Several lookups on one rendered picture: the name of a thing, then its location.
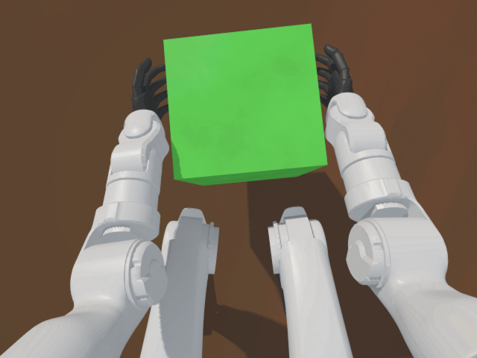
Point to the carton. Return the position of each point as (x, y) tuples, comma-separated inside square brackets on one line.
[(244, 105)]

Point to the robot right thigh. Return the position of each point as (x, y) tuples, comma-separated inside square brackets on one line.
[(315, 323)]

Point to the left robot forearm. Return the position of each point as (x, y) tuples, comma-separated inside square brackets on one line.
[(129, 209)]

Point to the robot right upper arm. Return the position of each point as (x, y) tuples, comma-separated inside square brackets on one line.
[(403, 260)]

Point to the right robot hand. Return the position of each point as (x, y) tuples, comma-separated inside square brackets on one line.
[(338, 74)]

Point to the robot left upper arm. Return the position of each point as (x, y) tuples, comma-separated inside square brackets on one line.
[(113, 286)]

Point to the right robot forearm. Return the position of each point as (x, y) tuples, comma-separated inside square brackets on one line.
[(371, 178)]

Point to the left robot hand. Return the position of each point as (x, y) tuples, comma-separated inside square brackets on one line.
[(143, 97)]

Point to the left robot shin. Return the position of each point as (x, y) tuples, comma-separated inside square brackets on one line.
[(171, 229)]

